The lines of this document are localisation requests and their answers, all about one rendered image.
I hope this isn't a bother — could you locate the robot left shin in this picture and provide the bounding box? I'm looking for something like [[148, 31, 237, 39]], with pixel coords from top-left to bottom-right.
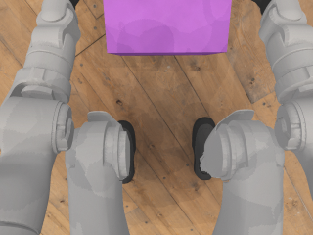
[[65, 111, 127, 179]]

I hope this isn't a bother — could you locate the left robot thigh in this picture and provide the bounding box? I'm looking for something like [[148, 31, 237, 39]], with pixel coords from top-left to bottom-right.
[[67, 120, 130, 235]]

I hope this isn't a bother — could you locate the right robot upper arm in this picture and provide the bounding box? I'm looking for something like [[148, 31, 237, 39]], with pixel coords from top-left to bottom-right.
[[274, 97, 313, 201]]

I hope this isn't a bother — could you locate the left robot forearm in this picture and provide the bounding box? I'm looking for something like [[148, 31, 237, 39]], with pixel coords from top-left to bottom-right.
[[0, 0, 81, 112]]

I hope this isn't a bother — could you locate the carton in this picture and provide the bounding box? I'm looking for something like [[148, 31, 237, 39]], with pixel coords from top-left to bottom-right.
[[103, 0, 232, 56]]

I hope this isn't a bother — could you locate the left robot hand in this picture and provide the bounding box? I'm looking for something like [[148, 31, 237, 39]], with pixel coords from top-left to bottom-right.
[[69, 0, 79, 10]]

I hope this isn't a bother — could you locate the right robot forearm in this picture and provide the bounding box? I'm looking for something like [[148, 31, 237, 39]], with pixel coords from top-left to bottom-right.
[[258, 0, 313, 105]]

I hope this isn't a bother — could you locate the right robot hand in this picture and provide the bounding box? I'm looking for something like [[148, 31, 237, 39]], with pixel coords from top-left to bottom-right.
[[251, 0, 271, 15]]

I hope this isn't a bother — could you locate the left robot upper arm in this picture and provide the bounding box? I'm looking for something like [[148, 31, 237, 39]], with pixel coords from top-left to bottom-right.
[[0, 96, 74, 235]]

